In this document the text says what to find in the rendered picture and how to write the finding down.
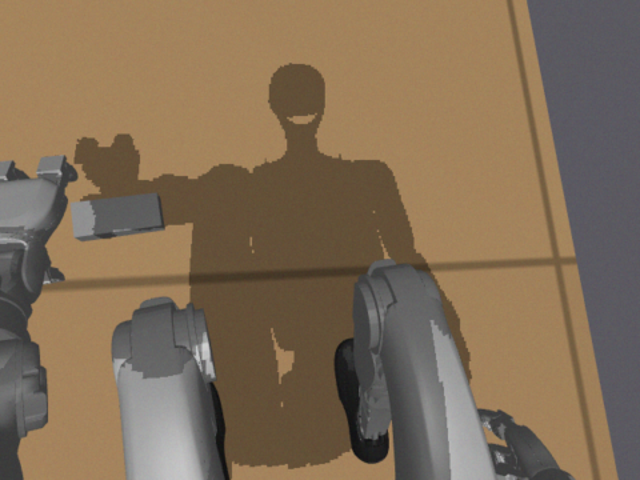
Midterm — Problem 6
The small box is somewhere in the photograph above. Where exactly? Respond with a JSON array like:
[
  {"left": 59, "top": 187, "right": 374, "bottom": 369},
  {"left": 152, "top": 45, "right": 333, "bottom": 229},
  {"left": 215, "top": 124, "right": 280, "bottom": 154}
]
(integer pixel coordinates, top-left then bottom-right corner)
[{"left": 70, "top": 193, "right": 165, "bottom": 242}]

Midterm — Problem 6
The right robot hand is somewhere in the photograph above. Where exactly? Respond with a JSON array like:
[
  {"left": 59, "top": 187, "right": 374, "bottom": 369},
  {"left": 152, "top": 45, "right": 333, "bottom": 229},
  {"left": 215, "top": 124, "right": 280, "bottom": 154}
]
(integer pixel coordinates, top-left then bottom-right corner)
[{"left": 477, "top": 409, "right": 560, "bottom": 480}]

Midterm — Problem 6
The left robot arm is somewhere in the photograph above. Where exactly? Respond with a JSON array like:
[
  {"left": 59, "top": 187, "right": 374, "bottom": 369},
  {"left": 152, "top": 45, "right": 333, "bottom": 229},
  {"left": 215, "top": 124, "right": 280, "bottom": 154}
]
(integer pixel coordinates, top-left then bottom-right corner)
[{"left": 0, "top": 233, "right": 48, "bottom": 480}]

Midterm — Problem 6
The left robot hand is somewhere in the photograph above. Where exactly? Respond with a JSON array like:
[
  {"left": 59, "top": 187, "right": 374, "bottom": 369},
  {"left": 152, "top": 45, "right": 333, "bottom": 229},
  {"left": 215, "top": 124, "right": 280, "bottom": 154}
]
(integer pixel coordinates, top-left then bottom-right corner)
[{"left": 0, "top": 155, "right": 78, "bottom": 285}]

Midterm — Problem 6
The left robot foot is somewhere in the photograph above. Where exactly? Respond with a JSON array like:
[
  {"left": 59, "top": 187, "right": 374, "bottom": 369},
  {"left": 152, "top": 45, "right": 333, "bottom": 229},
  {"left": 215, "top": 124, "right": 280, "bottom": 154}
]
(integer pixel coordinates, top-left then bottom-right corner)
[{"left": 210, "top": 382, "right": 230, "bottom": 480}]

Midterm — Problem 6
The right robot foot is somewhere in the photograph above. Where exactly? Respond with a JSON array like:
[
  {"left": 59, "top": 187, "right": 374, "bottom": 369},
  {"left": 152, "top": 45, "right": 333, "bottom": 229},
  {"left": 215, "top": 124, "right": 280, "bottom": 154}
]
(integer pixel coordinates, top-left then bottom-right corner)
[{"left": 334, "top": 338, "right": 389, "bottom": 464}]

